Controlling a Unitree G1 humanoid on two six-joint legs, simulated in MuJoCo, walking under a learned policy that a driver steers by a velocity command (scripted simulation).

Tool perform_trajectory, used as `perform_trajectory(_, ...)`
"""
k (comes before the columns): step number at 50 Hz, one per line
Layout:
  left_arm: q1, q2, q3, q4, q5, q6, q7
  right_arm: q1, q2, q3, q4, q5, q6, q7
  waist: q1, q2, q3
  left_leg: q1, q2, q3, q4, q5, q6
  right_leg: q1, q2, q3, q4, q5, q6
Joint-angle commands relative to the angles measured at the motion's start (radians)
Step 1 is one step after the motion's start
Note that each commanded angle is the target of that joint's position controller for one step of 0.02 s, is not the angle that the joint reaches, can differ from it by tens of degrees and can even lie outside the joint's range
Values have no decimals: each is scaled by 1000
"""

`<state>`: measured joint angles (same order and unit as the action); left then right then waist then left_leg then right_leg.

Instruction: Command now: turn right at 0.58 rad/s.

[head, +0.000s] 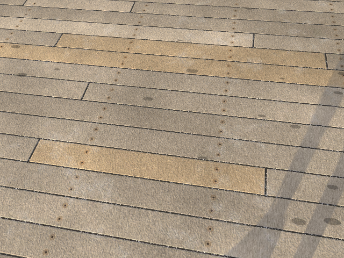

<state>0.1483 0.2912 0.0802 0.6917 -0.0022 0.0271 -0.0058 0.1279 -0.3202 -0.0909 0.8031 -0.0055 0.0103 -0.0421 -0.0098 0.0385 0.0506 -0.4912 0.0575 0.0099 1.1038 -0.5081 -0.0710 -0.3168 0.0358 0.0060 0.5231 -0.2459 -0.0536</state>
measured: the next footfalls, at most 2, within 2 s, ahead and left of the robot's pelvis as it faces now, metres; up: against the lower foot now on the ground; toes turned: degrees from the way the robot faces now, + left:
left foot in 0.34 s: +0.08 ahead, +0.14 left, +0.00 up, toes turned -10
right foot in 1.94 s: +0.10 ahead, -0.12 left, +0.00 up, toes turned -10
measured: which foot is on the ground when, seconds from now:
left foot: up 0.00-0.32, down 0.34-1.00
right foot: down 0.00-1.00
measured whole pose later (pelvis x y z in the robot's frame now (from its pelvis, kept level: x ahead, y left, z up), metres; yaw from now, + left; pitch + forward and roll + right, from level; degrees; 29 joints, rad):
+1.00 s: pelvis +0.03 +0.02 +0.00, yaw -9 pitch -2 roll +0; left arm 0.19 0.23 0.04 0.83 0.01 0.02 0.03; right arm 0.19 -0.25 -0.02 0.85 -0.01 -0.02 -0.01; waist -0.01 0.00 0.04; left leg -0.19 -0.01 -0.01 0.52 -0.30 0.00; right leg -0.23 0.05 0.10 0.53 -0.28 -0.01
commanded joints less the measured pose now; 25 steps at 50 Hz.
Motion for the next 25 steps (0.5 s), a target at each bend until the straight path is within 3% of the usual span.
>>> perform_trajectory(1, -31, 160, 38, -72, -10, -20, 22, -24, -106, -29, -77, -7, -14, -16, -2, -150, -143, -149, -7, -77, 56, 98, -3, 198, -247, 294, -177, 456, -188)
perform_trajectory(7, -13, 171, 39, -81, -6, -13, 40, -17, -59, -13, -85, 1, -18, -5, 12, -165, -156, -65, -38, -86, -213, 183, -20, 180, -218, 317, -186, 269, -183)
perform_trajectory(13, -15, 160, 22, -69, 8, -5, 25, -21, -69, -7, -97, 10, -29, 16, 38, -186, -120, 98, -43, -62, -394, 148, 2, 96, -217, 376, -165, 192, -183)
perform_trajectory(15, -35, 142, 9, -66, 1, -1, 24, 10, -55, -3, -91, 10, -38, 27, 10, -173, -119, 186, -49, -47, -550, 219, 24, 89, -199, 381, -126, 223, -159)
perform_trajectory(16, -35, 124, -1, -60, -3, -1, 25, 35, -45, 1, -84, 4, -44, 33, -14, -158, -119, 271, -48, -43, -693, 342, 41, 66, -173, 367, -105, 219, -127)
perform_trajectory(17, 3, 100, -10, -51, 4, -6, 26, 47, -76, -1, -87, -12, -49, 33, -5, -112, -133, 366, 19, -104, -735, 467, 67, 24, -135, 344, -74, 149, -73)
perform_trajectory(18, 50, 72, -18, -52, 23, -14, 24, 53, -151, -12, -100, -28, -48, 28, 42, 57, -158, 426, 172, -246, -736, 669, 133, -32, -38, 239, 58, -15, -13)
perform_trajectory(19, 55, 75, -14, -62, 16, -18, 23, 7, -129, -2, -85, -35, -44, 31, 82, 192, -134, 319, 247, -339, -754, 647, 260, -29, 15, 139, 62, -169, 31)
perform_trajectory(20, 42, 115, -6, -46, 22, -18, 25, -51, -65, 16, -107, -26, -47, 34, 69, 157, -119, 272, 224, -321, -774, 549, 271, 32, -17, 123, 59, -146, 57)
perform_trajectory(22, -10, 99, -5, -40, 22, -8, 25, -35, -74, 16, -97, -16, -51, 35, 40, 131, -108, 271, 120, -230, -753, 407, 180, 76, -19, 118, -5, -5, 58)
perform_trajectory(23, -14, 96, -6, -43, 27, 0, 23, -25, -76, 18, -93, -11, -54, 35, 32, 123, -96, 249, 103, -213, -752, 347, 155, 98, -29, 129, -27, 42, 56)
perform_trajectory(25, 4, 91, -8, -29, 19, 4, 16, -6, -68, 26, -90, -16, -55, 33, 25, 60, -63, 217, 49, -146, -735, 251, 111, 104, -38, 142, -45, 68, 27)
Velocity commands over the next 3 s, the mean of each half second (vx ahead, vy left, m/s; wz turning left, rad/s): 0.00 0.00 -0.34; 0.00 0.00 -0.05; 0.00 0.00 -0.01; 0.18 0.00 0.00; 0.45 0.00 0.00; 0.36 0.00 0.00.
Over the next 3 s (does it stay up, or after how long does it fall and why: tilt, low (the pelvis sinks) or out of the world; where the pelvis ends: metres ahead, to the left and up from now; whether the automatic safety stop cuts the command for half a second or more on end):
stays up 0.60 -0.09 -0.01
